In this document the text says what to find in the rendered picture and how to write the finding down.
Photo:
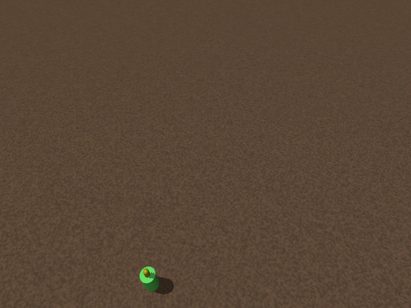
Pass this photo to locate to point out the bottle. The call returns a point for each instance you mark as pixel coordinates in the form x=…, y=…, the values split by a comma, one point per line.
x=149, y=278

